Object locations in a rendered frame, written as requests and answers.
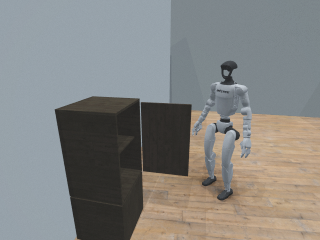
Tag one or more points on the robot left upper arm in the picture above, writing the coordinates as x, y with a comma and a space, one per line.
242, 91

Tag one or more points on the cupboard door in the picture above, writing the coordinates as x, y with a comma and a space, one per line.
166, 129

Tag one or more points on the humanoid robot head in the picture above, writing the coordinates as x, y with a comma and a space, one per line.
229, 66

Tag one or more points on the left robot shin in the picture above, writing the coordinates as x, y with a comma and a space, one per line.
227, 175

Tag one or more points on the robot right forearm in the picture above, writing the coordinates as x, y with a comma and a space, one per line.
204, 113

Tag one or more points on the robot left forearm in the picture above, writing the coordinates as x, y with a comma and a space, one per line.
247, 124

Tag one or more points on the robot left hand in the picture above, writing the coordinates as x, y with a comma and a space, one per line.
246, 143

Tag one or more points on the robot right upper arm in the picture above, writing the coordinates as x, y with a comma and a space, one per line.
211, 101

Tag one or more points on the robot right hand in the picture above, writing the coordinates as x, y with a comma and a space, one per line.
197, 127

